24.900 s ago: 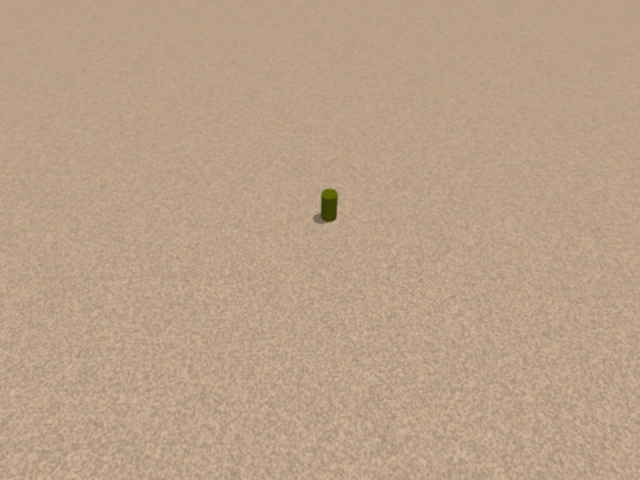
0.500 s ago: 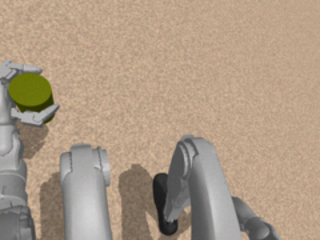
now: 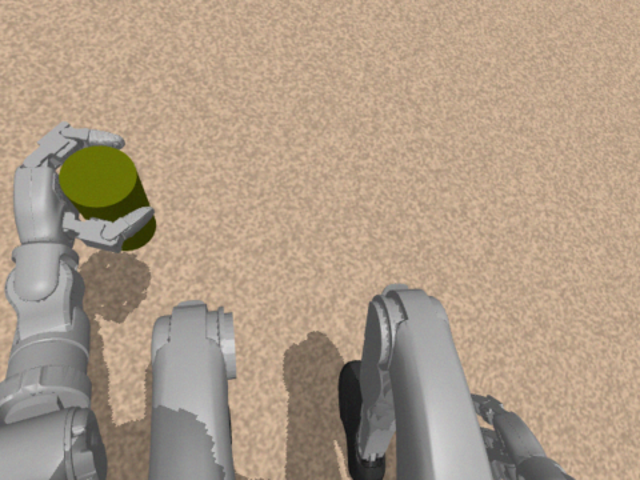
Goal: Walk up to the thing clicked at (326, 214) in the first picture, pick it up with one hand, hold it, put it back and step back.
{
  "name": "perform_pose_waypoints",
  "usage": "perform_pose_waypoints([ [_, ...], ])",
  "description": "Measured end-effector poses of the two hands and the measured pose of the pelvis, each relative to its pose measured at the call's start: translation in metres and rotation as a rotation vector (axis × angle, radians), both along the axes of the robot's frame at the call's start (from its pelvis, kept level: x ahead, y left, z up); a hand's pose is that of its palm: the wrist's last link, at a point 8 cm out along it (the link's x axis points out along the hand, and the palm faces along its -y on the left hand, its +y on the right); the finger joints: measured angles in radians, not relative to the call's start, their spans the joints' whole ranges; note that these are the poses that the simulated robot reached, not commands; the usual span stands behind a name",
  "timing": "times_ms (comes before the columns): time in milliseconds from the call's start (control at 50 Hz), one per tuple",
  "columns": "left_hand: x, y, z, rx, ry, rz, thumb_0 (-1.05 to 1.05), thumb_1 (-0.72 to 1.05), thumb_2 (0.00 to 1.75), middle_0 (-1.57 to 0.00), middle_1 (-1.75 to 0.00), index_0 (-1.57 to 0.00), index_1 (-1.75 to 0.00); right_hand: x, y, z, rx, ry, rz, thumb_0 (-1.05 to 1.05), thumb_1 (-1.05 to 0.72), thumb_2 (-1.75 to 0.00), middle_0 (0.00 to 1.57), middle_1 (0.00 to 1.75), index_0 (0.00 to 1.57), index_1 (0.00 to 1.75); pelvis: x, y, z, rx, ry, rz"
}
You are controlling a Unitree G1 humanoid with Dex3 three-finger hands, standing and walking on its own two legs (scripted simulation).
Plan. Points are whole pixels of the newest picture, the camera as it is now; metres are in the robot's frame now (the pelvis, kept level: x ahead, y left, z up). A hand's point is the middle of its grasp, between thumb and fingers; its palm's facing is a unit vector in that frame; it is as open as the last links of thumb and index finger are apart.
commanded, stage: settle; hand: left
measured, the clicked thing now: (115, 204) +0.44 +0.24 -0.08
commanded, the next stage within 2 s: lift in 0.56 s
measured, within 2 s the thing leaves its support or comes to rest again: neither
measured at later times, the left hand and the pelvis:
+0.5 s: hand (89, 185) +0.44 +0.24 -0.01, palm faces +0.14 -0.99 -0.04, open 10.1 cm; pelvis +0.00 +0.00 +0.02, yaw +2 degrees
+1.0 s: hand (74, 165) +0.44 +0.24 +0.04, palm faces +0.13 -0.99 -0.04, open 10.1 cm; pelvis +0.00 +0.00 +0.05, yaw +3 degrees
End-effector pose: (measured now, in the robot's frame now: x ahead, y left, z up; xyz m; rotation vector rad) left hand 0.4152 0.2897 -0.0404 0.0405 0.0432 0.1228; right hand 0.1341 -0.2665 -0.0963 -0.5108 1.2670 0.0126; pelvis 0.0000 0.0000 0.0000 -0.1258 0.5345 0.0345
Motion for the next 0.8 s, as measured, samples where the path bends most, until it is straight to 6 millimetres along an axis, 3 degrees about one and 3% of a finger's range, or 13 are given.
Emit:
perform_pose_waypoints([
  [280,0.002,0.006,0.030,0.004,-0.005,0.024,0.00,-0.37,1.07,-0.71,-1.01,-0.71,-1.00,-0.001,-0.001,0.015,0.003,-0.028,-0.035,0.00,-0.92,-0.90,0.20,0.30,0.20,0.30,0.000,0.000,0.018,0.016,0.018,0.008],
  [580,-0.010,0.004,0.040,-0.008,0.008,0.025,0.00,-0.38,1.08,-0.71,-1.01,-0.71,-1.00,-0.008,0.006,0.020,0.028,-0.046,-0.045,0.00,-0.91,-0.90,0.20,0.30,0.20,0.30,-0.005,0.001,0.027,0.026,0.009,0.016],
  [800,-0.002,0.003,0.051,-0.011,-0.004,0.027,0.00,-0.39,1.10,-0.72,-1.02,-0.71,-1.01,-0.012,0.005,0.026,0.029,-0.031,-0.057,0.00,-0.93,-0.90,0.20,0.30,0.20,0.30,-0.002,0.001,0.035,0.031,0.025,0.019],
])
